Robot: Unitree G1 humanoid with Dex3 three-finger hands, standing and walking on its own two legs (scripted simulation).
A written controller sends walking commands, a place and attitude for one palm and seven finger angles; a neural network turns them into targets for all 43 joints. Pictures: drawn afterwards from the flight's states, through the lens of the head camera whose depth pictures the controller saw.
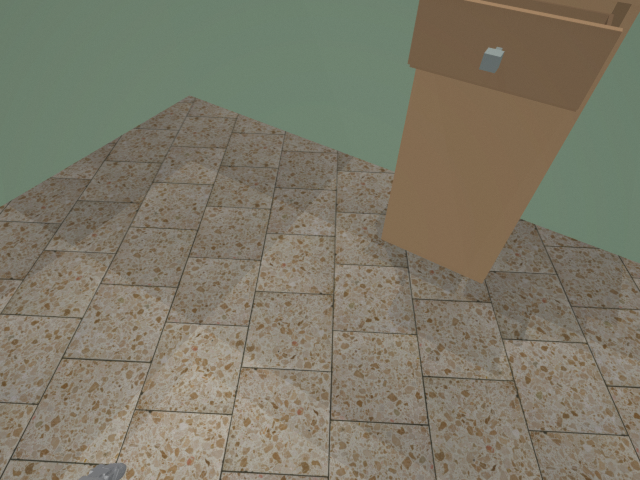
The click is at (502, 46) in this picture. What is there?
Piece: drawer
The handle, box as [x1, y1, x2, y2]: [479, 47, 504, 72]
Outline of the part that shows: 502,48 488,48 483,55 479,68 494,72 498,67 504,51 501,50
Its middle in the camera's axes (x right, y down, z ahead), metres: +0.36 -0.38 +0.80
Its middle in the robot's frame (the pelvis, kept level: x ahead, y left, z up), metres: +0.89 -0.31 +0.13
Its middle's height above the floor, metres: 0.90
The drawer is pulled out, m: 0.16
